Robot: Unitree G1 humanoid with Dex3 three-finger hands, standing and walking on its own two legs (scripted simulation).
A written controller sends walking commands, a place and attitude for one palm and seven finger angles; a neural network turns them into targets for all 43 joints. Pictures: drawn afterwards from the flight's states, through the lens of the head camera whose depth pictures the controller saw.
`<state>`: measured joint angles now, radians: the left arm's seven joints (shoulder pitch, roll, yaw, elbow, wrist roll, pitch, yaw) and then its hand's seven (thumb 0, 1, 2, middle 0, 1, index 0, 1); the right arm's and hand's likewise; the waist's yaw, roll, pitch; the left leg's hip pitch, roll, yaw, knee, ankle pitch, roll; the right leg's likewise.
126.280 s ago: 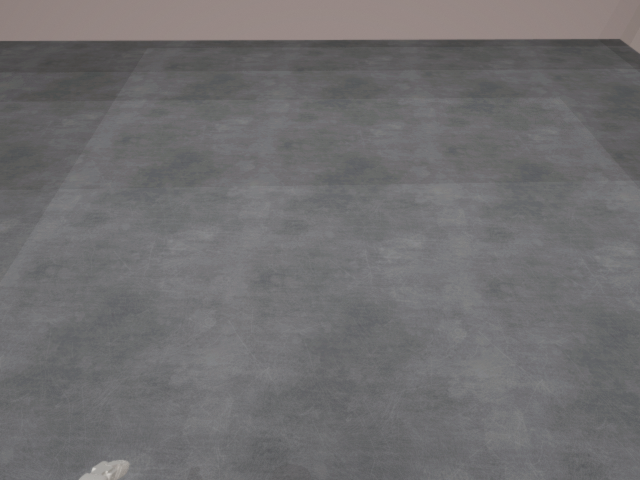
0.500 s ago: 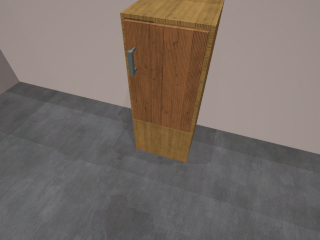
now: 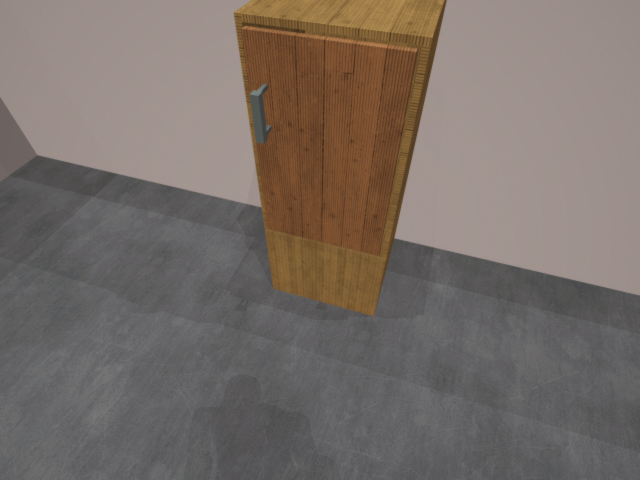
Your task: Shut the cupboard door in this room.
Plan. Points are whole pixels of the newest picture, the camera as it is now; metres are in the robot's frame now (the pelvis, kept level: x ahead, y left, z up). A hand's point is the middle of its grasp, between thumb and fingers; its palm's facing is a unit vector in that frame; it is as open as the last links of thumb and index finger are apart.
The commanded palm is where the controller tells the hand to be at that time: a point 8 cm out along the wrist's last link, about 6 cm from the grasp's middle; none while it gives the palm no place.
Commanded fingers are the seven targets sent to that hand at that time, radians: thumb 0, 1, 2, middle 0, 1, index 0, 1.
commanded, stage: look to check the result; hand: left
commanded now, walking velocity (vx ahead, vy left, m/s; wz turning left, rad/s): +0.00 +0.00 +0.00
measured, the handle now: (262, 113) +0.86 +0.17 +0.01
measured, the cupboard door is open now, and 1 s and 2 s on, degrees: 0 0 0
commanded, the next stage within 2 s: stand and wait in 0.24 s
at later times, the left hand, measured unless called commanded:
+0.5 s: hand out of the picture -0.01 +0.14 -0.18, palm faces +0.03 -0.99 -0.17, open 7.4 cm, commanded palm none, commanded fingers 0.00 0.90 0.90 -0.20 -0.30 -0.20 -0.30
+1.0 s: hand out of the picture +0.00 +0.13 -0.18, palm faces +0.05 -0.98 -0.18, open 7.4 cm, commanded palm none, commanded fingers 0.00 0.90 0.90 -0.20 -0.30 -0.20 -0.30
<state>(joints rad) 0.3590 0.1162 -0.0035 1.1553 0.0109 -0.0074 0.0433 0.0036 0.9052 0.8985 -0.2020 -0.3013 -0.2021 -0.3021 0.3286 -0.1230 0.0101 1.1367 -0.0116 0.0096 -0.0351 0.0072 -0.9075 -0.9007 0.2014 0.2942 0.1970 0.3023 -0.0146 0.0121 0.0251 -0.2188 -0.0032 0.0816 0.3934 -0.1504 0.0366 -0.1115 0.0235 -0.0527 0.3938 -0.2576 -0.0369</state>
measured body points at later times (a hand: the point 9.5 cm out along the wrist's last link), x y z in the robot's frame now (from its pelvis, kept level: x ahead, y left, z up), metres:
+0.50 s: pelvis +0.02 -0.01 +0.00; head +0.02 -0.02 +0.45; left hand -0.01 +0.19 -0.16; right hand +0.00 -0.22 -0.16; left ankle +0.04 +0.10 -0.74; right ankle -0.03 -0.09 -0.74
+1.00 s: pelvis +0.03 -0.03 +0.00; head +0.04 -0.03 +0.45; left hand +0.00 +0.18 -0.16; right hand +0.02 -0.24 -0.17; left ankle +0.04 +0.10 -0.74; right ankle -0.03 -0.09 -0.74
